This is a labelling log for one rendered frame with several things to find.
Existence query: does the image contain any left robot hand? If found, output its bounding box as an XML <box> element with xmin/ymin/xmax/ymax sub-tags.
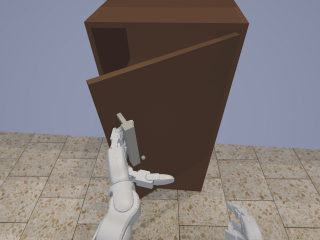
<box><xmin>107</xmin><ymin>120</ymin><xmax>175</xmax><ymax>189</ymax></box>

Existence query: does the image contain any cupboard door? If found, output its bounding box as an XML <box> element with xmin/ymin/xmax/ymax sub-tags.
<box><xmin>86</xmin><ymin>32</ymin><xmax>240</xmax><ymax>199</ymax></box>

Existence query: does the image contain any handle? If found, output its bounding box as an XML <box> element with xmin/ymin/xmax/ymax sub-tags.
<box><xmin>116</xmin><ymin>113</ymin><xmax>141</xmax><ymax>167</ymax></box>

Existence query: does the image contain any robot left forearm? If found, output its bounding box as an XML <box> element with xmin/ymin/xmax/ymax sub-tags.
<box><xmin>91</xmin><ymin>180</ymin><xmax>141</xmax><ymax>240</ymax></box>

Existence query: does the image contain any right robot hand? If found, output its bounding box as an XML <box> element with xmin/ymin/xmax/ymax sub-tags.
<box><xmin>225</xmin><ymin>202</ymin><xmax>264</xmax><ymax>240</ymax></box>

